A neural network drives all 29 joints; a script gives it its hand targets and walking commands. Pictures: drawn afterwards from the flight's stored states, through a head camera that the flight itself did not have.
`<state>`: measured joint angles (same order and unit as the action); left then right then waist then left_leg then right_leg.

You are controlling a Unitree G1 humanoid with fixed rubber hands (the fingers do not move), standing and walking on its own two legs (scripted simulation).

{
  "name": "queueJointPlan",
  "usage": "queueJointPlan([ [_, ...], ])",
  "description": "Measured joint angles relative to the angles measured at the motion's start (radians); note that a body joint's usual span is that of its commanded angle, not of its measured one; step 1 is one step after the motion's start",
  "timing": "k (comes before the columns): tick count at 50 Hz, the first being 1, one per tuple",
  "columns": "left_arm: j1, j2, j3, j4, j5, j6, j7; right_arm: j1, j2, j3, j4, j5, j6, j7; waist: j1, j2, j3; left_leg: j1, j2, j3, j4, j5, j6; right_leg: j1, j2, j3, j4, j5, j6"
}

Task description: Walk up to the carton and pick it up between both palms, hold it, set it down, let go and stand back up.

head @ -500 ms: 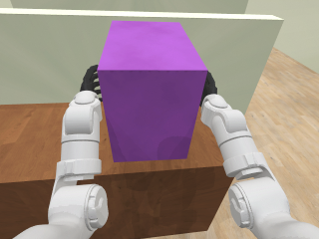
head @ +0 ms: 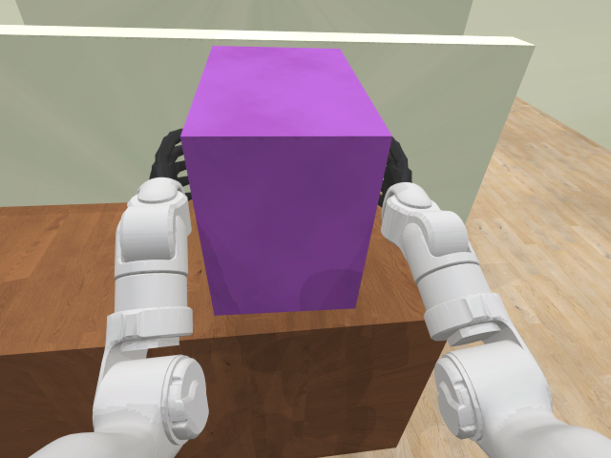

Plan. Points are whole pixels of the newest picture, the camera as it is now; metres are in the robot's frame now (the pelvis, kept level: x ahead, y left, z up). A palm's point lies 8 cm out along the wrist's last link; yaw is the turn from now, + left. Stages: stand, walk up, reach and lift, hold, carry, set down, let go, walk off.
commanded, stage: hold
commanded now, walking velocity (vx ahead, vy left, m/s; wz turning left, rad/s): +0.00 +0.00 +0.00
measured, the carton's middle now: (281, 172) +0.44 +0.02 +0.21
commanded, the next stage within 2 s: set down in 1.50 s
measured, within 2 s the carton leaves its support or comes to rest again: neither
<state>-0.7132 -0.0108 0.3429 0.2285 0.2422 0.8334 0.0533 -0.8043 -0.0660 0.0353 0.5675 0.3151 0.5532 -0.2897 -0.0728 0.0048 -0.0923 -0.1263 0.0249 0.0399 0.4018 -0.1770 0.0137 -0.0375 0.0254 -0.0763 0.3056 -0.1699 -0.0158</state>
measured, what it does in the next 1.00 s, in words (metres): stands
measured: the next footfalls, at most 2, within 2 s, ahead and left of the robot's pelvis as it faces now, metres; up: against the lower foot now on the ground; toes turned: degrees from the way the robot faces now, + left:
none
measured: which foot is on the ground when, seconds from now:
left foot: down 0.00-1.00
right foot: down 0.00-1.00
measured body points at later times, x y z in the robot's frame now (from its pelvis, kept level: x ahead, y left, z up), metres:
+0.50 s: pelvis -0.01 +0.00 +0.00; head -0.08 +0.01 +0.44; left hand +0.38 +0.15 +0.23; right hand +0.38 -0.14 +0.23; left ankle +0.03 +0.10 -0.75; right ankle +0.01 -0.11 -0.75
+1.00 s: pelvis +0.00 +0.00 +0.00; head -0.07 +0.01 +0.45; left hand +0.38 +0.16 +0.23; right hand +0.38 -0.12 +0.22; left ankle +0.03 +0.10 -0.75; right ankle +0.01 -0.11 -0.75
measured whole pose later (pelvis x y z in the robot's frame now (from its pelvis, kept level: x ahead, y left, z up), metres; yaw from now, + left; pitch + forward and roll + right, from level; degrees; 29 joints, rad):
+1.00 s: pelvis +0.00 +0.00 +0.00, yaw +1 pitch -4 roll -1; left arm -0.75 0.01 0.32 0.26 0.22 0.82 0.07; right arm -0.84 -0.07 0.02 0.60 0.32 0.52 -0.28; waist -0.07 0.00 -0.09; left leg -0.17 0.03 0.03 0.41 -0.17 0.01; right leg -0.07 0.03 -0.09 0.31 -0.16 -0.02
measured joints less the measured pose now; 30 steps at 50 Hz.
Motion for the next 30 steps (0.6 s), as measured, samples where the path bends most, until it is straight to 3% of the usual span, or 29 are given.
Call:
queueJointPlan([
  [17,-0.053,0.028,-0.025,0.082,-0.016,-0.021,0.023,-0.055,0.004,-0.053,0.082,-0.021,-0.026,0.028,-0.001,-0.002,-0.013,-0.033,-0.002,-0.011,-0.001,0.017,-0.002,-0.032,-0.001,-0.011,0.006,0.009,-0.004],
  [30,-0.039,0.011,-0.011,0.070,-0.002,-0.029,0.016,-0.034,-0.017,0.004,0.072,-0.005,-0.038,0.022,-0.003,0.008,-0.008,-0.023,-0.001,-0.005,-0.012,0.020,-0.002,-0.029,-0.001,-0.004,0.006,0.008,-0.003],
])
